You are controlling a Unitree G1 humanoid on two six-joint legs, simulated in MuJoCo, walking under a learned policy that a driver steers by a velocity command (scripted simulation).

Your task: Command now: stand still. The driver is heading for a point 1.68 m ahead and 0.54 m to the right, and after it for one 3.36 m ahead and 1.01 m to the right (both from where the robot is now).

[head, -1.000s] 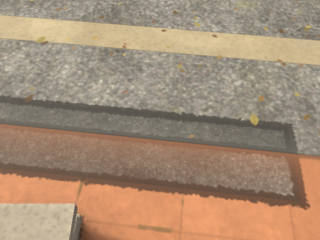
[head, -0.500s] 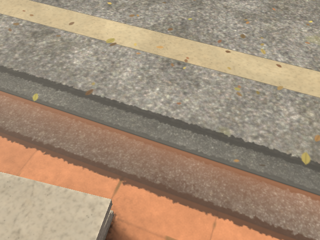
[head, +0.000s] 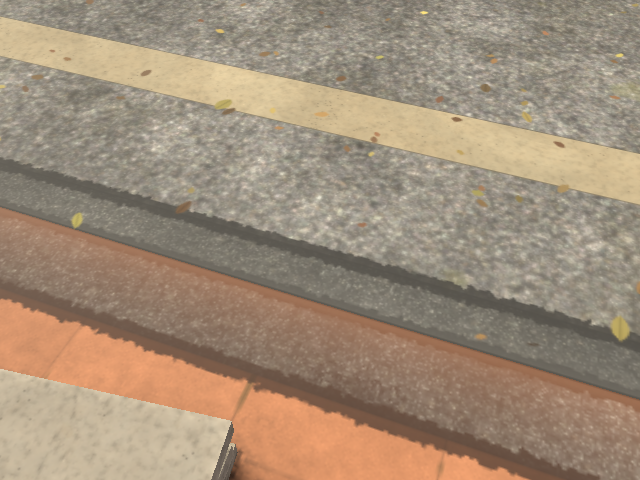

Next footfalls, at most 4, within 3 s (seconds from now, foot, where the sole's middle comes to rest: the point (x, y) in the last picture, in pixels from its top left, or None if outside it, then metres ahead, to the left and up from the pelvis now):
1.14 left None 0.44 0.07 -0.77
1.70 right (430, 391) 0.73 -0.21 -0.77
2.18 left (388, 272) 1.07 -0.13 -0.77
2.68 right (526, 261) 1.12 -0.51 -0.77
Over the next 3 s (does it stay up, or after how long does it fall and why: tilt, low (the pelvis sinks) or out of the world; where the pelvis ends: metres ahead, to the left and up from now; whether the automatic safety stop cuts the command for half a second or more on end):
stays up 1.19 -0.44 0.01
